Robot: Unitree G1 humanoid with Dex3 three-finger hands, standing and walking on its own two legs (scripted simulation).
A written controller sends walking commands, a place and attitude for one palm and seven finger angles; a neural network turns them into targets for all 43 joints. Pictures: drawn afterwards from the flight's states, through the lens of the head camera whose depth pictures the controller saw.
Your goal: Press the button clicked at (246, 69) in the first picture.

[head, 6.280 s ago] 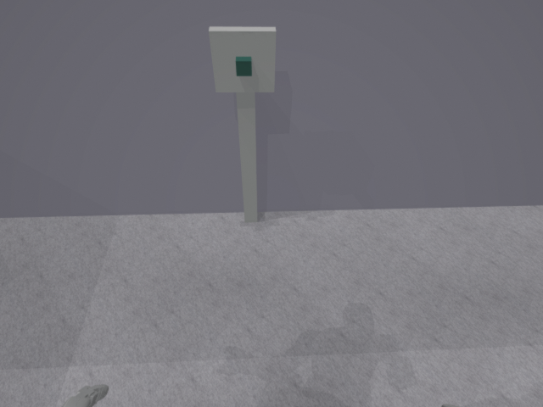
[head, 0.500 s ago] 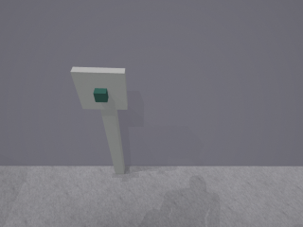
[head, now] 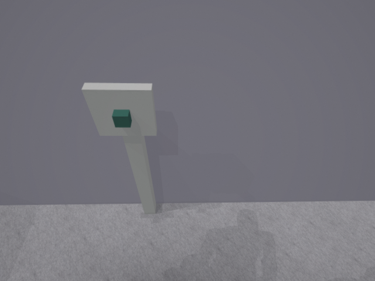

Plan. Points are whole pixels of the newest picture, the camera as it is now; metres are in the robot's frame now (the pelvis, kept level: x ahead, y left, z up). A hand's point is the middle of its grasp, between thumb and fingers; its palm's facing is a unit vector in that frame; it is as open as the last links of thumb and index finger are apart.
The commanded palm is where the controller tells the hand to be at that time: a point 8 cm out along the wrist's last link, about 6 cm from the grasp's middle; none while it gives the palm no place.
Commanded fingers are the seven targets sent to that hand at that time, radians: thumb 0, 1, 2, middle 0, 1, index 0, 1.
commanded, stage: look again from close up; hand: left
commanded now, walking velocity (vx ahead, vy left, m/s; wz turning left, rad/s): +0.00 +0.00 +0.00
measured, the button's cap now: (122, 117) +0.53 +0.22 +0.02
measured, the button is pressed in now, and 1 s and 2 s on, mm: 0 0 0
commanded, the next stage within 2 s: shuffle to correct the standing spot in 0.46 s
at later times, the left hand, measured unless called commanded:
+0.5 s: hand out of the picture +0.09 +0.23 -0.15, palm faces +0.02 -0.95 -0.32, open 7.4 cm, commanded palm none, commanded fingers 0.00 0.90 0.90 -0.20 -0.30 -0.20 -0.30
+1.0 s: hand out of the picture +0.00 +0.17 -0.19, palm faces +0.03 -0.99 -0.13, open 7.4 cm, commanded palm none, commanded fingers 0.00 0.90 0.90 -0.20 -0.30 -0.20 -0.30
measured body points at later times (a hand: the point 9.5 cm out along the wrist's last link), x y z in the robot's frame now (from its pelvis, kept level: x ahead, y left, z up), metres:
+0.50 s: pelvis +0.01 -0.01 +0.00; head +0.00 -0.01 +0.45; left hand +0.09 +0.28 -0.13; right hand +0.11 -0.29 -0.13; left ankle +0.02 +0.11 -0.74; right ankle +0.00 -0.13 -0.74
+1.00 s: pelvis +0.05 +0.01 +0.00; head +0.06 +0.04 +0.44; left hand +0.00 +0.23 -0.18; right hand +0.02 -0.21 -0.16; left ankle +0.02 +0.11 -0.74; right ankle +0.00 -0.13 -0.74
